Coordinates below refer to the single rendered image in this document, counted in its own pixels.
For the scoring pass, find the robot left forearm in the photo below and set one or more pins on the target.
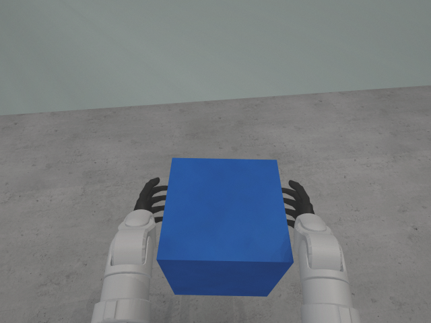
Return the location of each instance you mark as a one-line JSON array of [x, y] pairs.
[[126, 286]]

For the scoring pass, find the carton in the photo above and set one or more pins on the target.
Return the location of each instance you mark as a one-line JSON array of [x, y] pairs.
[[224, 229]]

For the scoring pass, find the left robot hand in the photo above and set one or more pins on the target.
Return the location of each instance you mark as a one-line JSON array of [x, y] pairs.
[[146, 199]]

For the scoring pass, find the robot right forearm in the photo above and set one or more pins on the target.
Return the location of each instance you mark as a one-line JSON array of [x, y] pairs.
[[323, 273]]

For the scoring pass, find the right robot hand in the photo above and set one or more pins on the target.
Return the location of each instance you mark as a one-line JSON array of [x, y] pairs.
[[301, 203]]

